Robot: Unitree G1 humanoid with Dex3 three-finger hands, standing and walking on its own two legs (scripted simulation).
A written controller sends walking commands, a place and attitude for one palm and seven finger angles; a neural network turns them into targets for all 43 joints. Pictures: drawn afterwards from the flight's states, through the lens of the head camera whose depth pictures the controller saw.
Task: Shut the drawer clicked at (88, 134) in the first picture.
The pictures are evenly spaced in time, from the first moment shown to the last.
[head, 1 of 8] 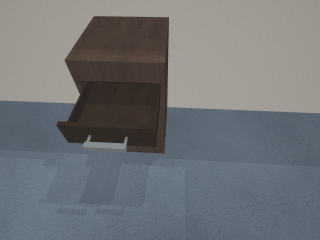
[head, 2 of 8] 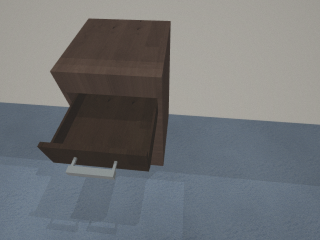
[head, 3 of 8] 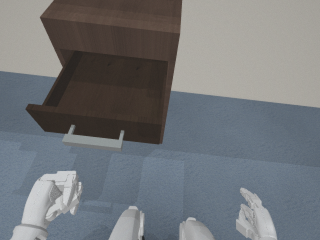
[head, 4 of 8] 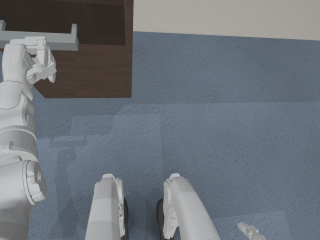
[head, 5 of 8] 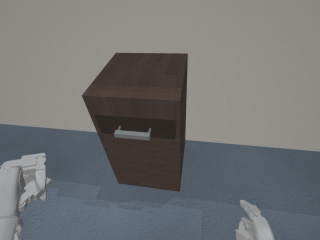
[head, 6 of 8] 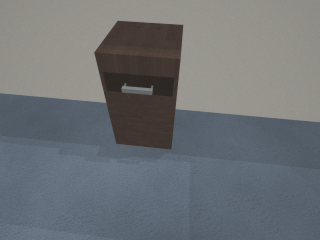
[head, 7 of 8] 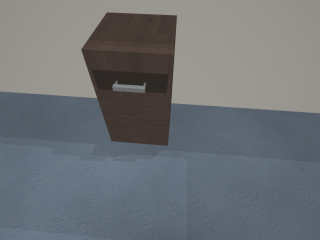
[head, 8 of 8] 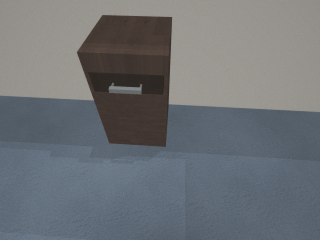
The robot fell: no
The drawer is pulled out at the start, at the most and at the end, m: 0.27 0.27 0.00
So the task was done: yes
